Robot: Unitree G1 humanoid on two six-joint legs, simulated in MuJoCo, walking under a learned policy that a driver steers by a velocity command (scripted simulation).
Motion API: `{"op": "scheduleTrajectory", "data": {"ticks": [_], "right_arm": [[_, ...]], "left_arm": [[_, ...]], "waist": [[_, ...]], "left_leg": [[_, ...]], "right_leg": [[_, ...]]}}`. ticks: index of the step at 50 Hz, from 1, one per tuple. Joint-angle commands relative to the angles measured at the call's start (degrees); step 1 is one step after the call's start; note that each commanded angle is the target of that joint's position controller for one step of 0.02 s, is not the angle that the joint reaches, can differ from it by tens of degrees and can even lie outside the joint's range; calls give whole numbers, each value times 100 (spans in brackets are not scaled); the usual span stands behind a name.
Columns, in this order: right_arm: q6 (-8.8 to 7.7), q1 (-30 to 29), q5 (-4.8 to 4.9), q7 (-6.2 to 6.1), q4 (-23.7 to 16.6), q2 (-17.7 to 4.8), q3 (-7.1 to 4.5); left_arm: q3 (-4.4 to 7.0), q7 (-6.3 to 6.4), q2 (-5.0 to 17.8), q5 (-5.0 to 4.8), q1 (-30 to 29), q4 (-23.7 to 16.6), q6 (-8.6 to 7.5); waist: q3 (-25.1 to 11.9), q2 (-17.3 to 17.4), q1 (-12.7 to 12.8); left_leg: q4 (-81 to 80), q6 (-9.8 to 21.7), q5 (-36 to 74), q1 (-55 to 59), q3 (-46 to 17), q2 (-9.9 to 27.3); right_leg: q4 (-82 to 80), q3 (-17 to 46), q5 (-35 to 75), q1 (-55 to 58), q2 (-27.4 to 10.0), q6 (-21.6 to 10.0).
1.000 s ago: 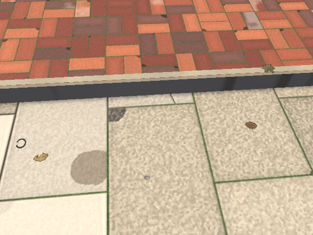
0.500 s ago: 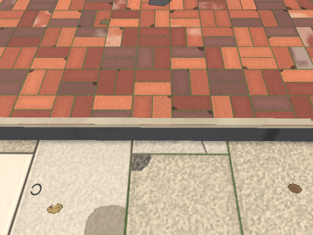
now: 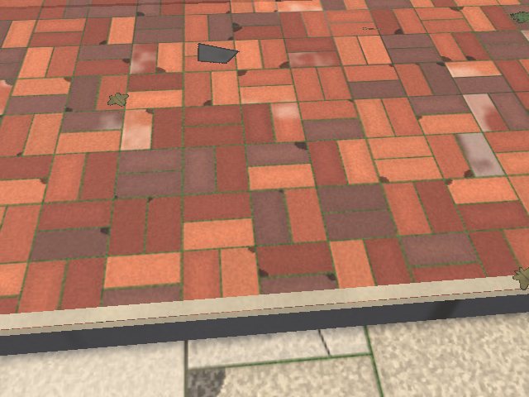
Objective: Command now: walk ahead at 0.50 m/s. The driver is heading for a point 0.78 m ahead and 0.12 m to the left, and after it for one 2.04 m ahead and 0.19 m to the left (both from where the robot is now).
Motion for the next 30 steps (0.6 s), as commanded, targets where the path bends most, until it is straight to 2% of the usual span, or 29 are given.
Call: {"op": "scheduleTrajectory", "data": {"ticks": [1,3,5,6,7,8,9,10,11,12,13,14,15,16,18,20,22,25,26,27,29,30], "right_arm": [[-68,361,-15,-40,-129,-728,-101],[-52,484,-50,-71,-63,-754,-108],[-43,434,-77,-111,-32,-797,-128],[-42,326,-83,-126,-42,-837,-139],[-32,248,-84,-139,-46,-894,-154],[-4,133,-65,-132,-59,-922,-155],[-10,60,-16,-123,-148,-851,-119],[-9,567,228,-55,-342,-321,3],[1,558,140,-45,-261,-656,-118],[34,8,24,-40,-394,-767,-172],[8,-377,-16,-4,-491,-678,-152],[31,-488,-41,8,-488,-552,-148],[101,-432,-133,28,-484,-466,-136],[171,-306,-173,63,-427,-355,-120],[246,-393,-189,108,-472,-341,-132],[292,-831,-185,131,-625,-391,-140],[313,-1385,-161,134,-805,-429,-133],[302,-2093,-115,137,-1044,-356,-79],[295,-2298,-99,133,-1113,-317,-54],[314,-2154,-76,102,-1042,-219,-18],[299,-2419,-75,71,-1132,-283,-12],[290,-2459,-106,40,-1173,-331,-31]], "left_arm": [[-20,-4,173,-38,-688,-463,-73],[-13,3,230,-37,-895,-565,-106],[11,22,289,-36,-866,-609,-154],[35,49,328,-30,-656,-560,-183],[82,94,405,-23,-203,-422,-222],[145,141,489,2,638,-135,-279],[247,202,748,112,1615,147,-341],[427,240,1422,261,2418,230,-349],[439,172,1353,71,2208,249,-238],[368,145,1113,-66,1461,144,-219],[259,115,710,-84,1013,68,-253],[186,115,467,-73,836,84,-297],[126,141,304,-95,840,174,-330],[98,158,241,-87,966,255,-367],[112,175,387,-92,1284,394,-445],[130,179,531,-95,1466,450,-467],[110,180,525,-100,1683,506,-455],[82,181,519,-84,1892,534,-443],[76,188,518,-79,2007,572,-441],[65,213,464,-39,2222,646,-424],[53,244,448,-22,2392,701,-408],[58,270,479,19,2512,739,-393]], "waist": [[363,625,-53],[407,642,-89],[389,658,11],[289,667,148],[36,711,341],[-384,598,700],[-951,454,1058],[-1877,-702,1016],[-2067,-683,897],[-1080,-214,599],[-478,32,494],[-126,80,310],[10,-24,147],[-26,-74,73],[-65,-78,14],[34,-81,50],[170,-99,170],[260,-90,331],[259,-108,390],[96,-297,402],[216,-238,483],[224,-281,500]], "left_leg": [[-339,510,2419,-122,-722,1517],[-185,556,2698,284,-740,1670],[108,524,3327,560,-698,1790],[429,463,4087,591,-621,1795],[963,395,4863,599,-570,1770],[1898,300,5090,462,-430,1607],[3117,203,4029,-450,-318,1404],[5404,-73,1137,-2450,89,632],[6457,-35,-1744,-3341,-491,110],[6551,27,-1203,-3735,-779,567],[6236,24,-746,-3682,-760,768],[5866,6,-505,-3435,-742,941],[5591,-62,-396,-3128,-721,1039],[5468,-119,-329,-2914,-665,1045],[5297,-207,-172,-2991,-542,1050],[4969,-307,160,-3358,-450,1141],[4487,-410,504,-3684,-363,1201],[3517,-511,876,-3643,-198,1096],[3231,-507,968,-3552,-126,1028],[3294,-477,831,-3378,-7,943],[3027,-385,752,-3404,0,903],[3211,-276,425,-3679,19,889]], "right_leg": [[-674,-301,287,41,234,-30],[-942,-307,99,-9,287,-138],[-1186,-322,-257,189,379,-296],[-1320,-380,-489,562,518,-394],[-1436,-450,-695,1144,710,-502],[-1812,-544,-499,2088,880,-635],[-1833,-56,-381,3549,404,-846],[-1969,2435,-748,5474,-1394,-1580],[-2747,3998,-867,5466,-1818,-1872],[-2888,3104,-1365,4580,-1538,-1652],[-3161,2456,-1212,3722,-1308,-1470],[-3367,1912,-824,3128,-1020,-1224],[-3488,1488,-409,2713,-786,-1052],[-3537,1209,-78,2573,-671,-1001],[-3570,919,592,2610,-569,-1047],[-3701,748,622,2703,-519,-1067],[-3794,636,621,2851,-448,-1042],[-3755,404,1075,3000,-328,-932],[-3700,323,1348,3079,-325,-903],[-3557,255,1389,3242,-361,-938],[-3435,309,1477,3453,-474,-998],[-3304,557,1646,3841,-713,-1112]]}}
